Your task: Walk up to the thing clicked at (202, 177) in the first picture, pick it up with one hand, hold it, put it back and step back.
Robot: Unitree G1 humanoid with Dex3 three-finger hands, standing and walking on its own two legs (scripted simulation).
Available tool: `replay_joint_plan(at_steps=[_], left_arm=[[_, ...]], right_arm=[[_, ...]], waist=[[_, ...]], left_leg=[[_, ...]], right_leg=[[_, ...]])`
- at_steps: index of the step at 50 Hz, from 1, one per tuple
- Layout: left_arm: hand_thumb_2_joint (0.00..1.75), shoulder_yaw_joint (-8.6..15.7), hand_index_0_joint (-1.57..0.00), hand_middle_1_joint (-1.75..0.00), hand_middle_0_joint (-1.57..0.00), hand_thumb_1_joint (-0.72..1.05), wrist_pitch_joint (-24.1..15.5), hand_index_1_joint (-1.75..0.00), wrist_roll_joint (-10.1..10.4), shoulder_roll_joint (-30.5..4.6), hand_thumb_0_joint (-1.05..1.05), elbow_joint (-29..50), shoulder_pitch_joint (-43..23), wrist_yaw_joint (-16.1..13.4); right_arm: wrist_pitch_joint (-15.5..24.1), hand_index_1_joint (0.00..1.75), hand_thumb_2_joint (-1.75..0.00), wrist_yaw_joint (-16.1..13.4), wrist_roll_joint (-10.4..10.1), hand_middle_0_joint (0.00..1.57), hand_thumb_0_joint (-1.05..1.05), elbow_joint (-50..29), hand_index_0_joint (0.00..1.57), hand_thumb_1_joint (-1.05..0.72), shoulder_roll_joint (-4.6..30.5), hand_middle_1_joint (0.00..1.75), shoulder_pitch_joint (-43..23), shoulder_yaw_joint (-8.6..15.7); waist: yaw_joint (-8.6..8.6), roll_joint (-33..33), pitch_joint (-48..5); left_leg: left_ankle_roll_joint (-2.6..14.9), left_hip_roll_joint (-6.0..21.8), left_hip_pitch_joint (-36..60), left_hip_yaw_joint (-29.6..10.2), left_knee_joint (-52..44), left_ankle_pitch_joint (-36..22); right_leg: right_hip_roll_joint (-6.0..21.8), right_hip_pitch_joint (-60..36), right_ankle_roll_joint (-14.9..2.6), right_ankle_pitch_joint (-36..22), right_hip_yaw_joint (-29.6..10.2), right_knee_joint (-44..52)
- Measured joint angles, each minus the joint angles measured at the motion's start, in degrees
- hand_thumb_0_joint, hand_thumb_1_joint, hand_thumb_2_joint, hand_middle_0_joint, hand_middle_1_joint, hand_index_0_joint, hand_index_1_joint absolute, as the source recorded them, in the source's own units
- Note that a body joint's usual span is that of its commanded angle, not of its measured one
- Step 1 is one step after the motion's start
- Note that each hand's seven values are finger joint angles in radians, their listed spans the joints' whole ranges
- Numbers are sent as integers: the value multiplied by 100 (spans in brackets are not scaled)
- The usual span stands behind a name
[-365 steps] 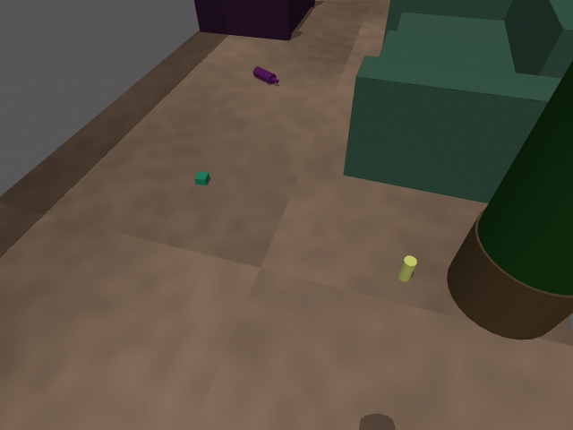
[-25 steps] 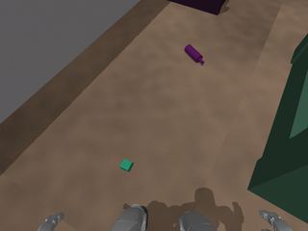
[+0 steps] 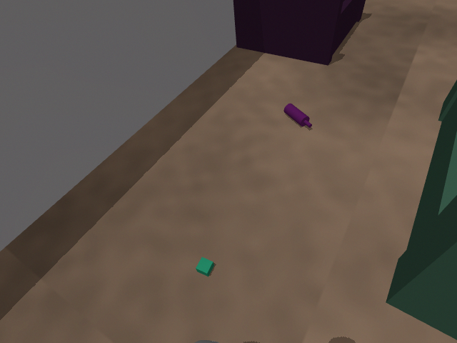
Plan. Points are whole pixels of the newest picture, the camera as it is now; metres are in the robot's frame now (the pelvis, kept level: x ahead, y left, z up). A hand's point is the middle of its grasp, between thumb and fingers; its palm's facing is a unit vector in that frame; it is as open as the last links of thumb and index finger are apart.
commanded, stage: walk up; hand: left
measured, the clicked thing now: (205, 266) +0.54 +0.24 -0.75
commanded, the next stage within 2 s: none
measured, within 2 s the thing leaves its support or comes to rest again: neither
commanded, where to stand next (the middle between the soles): +0.14 +0.01 m, yaw -1 degrees
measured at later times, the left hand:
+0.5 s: hand out of the picture +0.11 +0.27 -0.15, palm faces +0.03 -0.92 -0.38, open 7.4 cm
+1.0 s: hand out of the picture +0.06 +0.30 -0.16, palm faces +0.09 -0.90 -0.42, open 7.4 cm
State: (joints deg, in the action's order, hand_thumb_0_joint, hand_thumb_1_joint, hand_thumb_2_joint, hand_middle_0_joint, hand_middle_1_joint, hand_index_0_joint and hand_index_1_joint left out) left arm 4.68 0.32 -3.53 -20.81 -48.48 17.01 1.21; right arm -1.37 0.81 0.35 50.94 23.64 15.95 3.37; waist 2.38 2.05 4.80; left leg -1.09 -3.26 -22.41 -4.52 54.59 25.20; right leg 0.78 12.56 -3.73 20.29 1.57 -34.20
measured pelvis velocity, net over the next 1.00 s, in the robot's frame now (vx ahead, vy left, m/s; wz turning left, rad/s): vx -0.02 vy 0.01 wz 0.10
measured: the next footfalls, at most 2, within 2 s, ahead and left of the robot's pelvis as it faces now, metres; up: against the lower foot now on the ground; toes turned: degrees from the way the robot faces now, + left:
left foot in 0.14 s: +0.06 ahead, +0.14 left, +0.00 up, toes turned +3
right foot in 0.52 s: +0.22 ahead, -0.13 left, +0.00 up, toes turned -1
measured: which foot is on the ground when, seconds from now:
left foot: up 0.00-0.12, down 0.14-0.54, up 0.56-0.84, down 0.86-1.00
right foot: down 0.00-0.16, up 0.18-0.50, down 0.52-0.90, up 0.92-1.00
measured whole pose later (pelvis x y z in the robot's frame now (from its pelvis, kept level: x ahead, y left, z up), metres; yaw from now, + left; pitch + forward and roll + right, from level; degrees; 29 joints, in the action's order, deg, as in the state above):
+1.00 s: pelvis -0.02 +0.01 -0.02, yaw +6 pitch -3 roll -1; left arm 4.4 2.9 -0.7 -23.7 -51.0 10.4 -1.5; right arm -3.5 1.1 2.7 52.5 23.1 17.5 3.7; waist -2.3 0.0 5.3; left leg 1.3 0.4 -15.8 -1.9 43.9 25.4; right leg -1.4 35.5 -0.7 24.0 -5.0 -61.5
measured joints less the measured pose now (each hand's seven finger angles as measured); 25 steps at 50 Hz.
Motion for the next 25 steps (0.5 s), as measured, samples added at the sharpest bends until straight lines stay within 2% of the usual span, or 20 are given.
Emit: replay_joint_plan(at_steps=[2, 4, 6, 7, 8, 9, 12, 15, 18, 21, 25], left_arm=[[90, 20, -21, -30, -21, 90, -67, -30, 17, -53, 1, 146, 88, 73], [90, 20, -21, -30, -21, 90, -132, -30, 56, -118, 1, 232, 202, 107], [90, -2, -21, -30, -21, 90, -144, -30, 93, -205, 0, 248, 309, 136], [90, -17, -21, -30, -21, 90, -120, -30, 114, -257, 0, 236, 358, 151], [90, -27, -20, -30, -21, 90, -79, -30, 129, -320, 0, 207, 396, 157], [90, -22, -20, -30, -21, 90, -21, -30, 150, -363, 0, 148, 423, 151], [90, -57, -20, -30, -21, 90, 158, -30, 167, -345, 1, -77, 440, 141], [90, -102, -20, -30, -21, 90, 107, -30, 198, -384, 1, -94, 394, 191], [90, -103, -20, -30, -21, 90, 9, -30, 243, -412, 1, -72, 297, 202], [90, -138, -20, -30, -21, 90, -80, -30, 356, -350, 1, -145, 112, 116], [90, -199, -20, -30, -21, 90, -139, -30, 499, -216, 1, -210, -163, -105]], right_arm=[[27, 30, -90, 47, 43, 20, 1, 159, 20, -90, 24, 30, 241, -12], [66, 30, -90, 74, 85, 20, 1, 258, 20, -90, 42, 30, 334, -3], [162, 30, -90, 83, 107, 20, 2, 260, 20, -90, 45, 30, 317, 17], [243, 30, -90, 83, 108, 20, 2, 218, 20, -90, 41, 30, 295, 32], [343, 30, -90, 71, 107, 20, 2, 159, 20, -90, 14, 30, 263, 56], [439, 30, -90, 50, 130, 20, 2, 80, 20, -90, -28, 30, 237, 77], [607, 30, -90, 10, 153, 20, 1, -153, 20, -90, -85, 30, 323, 68], [639, 30, -90, -17, 88, 20, 1, -224, 21, -90, -147, 30, 441, 1], [659, 30, -90, -27, 57, 21, 1, -273, 21, -90, -172, 30, 521, -65], [497, 30, -90, -44, 82, 21, 1, -275, 21, -90, -164, 30, 366, -99], [96, 30, -90, -26, 55, 20, 1, -455, 21, -90, -129, 30, 5, -72]], waist=[[39, -86, -95], [69, -153, -131], [75, -216, -104], [56, -261, -82], [40, -372, -34], [28, -512, 2], [-166, -592, -146], [-221, -659, -184], [-222, -703, -131], [-221, -636, 33], [-289, -376, 307]], left_leg=[[-17, 75, 338, 217, -533, 224], [43, 154, 594, 357, -1101, 317], [153, 227, 801, 449, -1737, 104], [214, 244, 941, 501, -2179, -223], [231, 194, 1062, 558, -2460, -852], [222, 117, 1127, 636, -2497, -1063], [290, 110, 1181, 592, -2420, -872], [263, 177, 1488, 541, -2708, -916], [182, 256, 1734, 541, -2853, -904], [103, 353, 1805, 584, -2715, -759], [0, 472, 1470, 572, -1891, -270]], right_leg=[[59, -97, -17, -25, 92, 121], [78, -190, 27, -61, 162, 219], [75, -255, 112, -64, 207, 243], [86, -254, 154, -16, 221, 167], [152, -217, 177, 96, 186, -27], [200, -98, 151, 316, 42, -434], [-45, 528, 139, 662, -292, -1838], [-71, 1008, 172, 334, -474, -2258], [115, 1372, 285, -18, -536, -2042], [312, 1455, 386, -434, -437, -1303], [308, 1196, 426, -1092, -178, -431]])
